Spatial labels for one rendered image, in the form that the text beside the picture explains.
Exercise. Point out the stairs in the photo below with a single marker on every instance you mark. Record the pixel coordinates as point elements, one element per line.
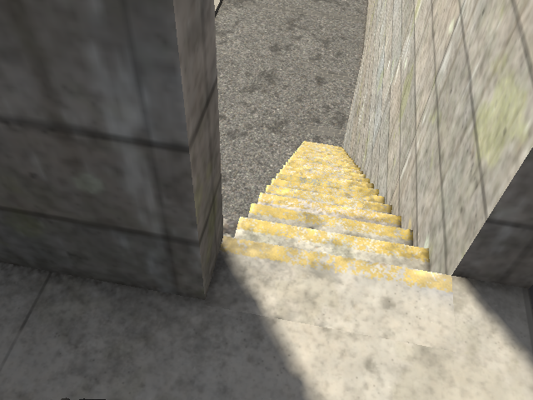
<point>320,201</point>

